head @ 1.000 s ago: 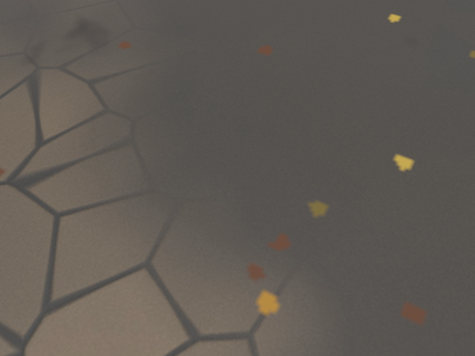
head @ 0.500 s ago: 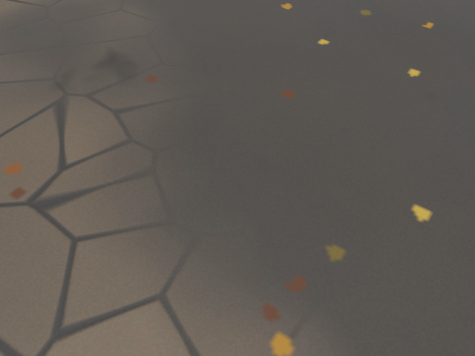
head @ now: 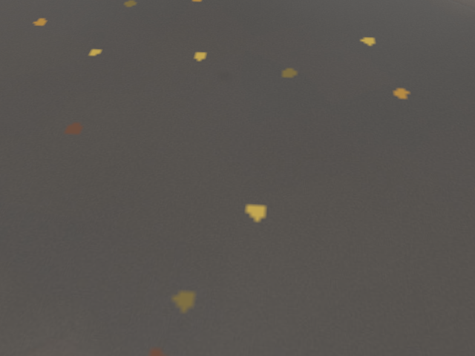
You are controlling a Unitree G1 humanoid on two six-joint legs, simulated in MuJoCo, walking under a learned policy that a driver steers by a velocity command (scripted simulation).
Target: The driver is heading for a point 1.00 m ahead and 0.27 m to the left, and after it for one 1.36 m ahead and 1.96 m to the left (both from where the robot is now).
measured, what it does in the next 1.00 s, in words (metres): walks ahead, turning left: left foot, then right foot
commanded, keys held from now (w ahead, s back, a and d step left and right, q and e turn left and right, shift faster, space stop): w+e+shift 0.08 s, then w+q+shift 0.70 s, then q+shift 0.22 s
